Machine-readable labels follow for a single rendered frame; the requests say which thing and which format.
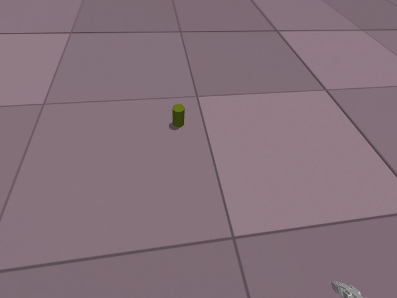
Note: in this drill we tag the right robot hand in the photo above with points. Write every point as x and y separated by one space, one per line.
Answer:
346 291

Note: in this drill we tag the can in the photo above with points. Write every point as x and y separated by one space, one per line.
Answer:
178 115

